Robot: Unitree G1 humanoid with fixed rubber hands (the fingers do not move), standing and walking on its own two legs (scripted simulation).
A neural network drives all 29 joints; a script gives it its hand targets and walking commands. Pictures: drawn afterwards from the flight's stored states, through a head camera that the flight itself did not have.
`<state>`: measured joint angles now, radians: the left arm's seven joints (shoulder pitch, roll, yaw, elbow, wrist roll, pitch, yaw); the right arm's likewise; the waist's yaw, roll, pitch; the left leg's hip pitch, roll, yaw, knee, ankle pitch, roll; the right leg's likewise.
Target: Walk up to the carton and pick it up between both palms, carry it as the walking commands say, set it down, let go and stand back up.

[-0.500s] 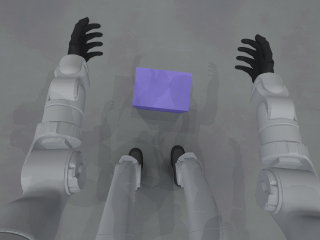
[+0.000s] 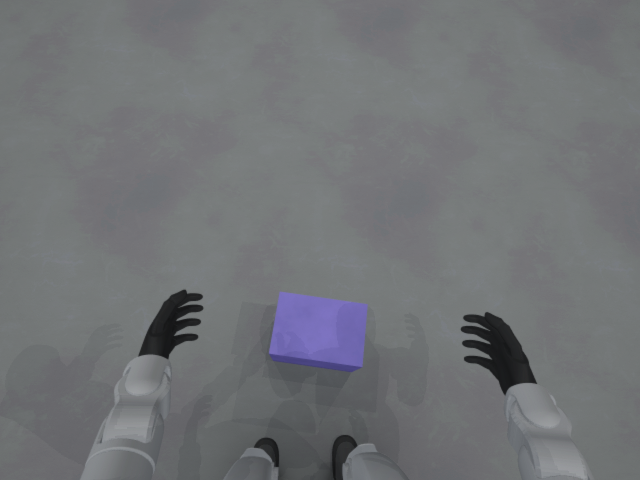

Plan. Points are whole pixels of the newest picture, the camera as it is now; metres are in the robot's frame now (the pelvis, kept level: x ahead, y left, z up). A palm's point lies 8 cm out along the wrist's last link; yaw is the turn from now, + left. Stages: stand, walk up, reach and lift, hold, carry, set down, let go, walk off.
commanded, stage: let go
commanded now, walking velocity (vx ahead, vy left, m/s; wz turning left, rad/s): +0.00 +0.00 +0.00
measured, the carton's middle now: (317, 334) +0.38 -0.02 -0.65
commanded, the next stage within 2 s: stand in 0.70 s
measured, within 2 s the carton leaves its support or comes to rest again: neither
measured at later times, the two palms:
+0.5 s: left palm (95, 464) +0.16 +0.24 -0.04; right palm (525, 462) +0.15 -0.22 -0.04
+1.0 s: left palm out of the picture +0.09 +0.28 -0.06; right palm out of the picture +0.08 -0.29 -0.07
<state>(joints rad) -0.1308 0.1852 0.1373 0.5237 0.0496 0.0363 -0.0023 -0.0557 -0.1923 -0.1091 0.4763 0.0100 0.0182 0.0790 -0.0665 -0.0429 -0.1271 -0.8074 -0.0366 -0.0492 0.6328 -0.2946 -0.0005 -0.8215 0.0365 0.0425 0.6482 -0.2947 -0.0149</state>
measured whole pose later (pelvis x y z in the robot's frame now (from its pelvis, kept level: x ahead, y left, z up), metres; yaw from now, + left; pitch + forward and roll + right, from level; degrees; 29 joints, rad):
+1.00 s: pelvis -0.01 -0.01 +0.02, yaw +0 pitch -4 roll +0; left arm 0.30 0.31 0.08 0.74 0.04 0.02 0.02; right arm 0.28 -0.30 -0.08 0.79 -0.04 0.02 -0.01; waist 0.00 0.01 -0.06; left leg -0.13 -0.01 -0.06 0.51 -0.30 -0.01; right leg -0.13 0.05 0.04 0.50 -0.29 -0.03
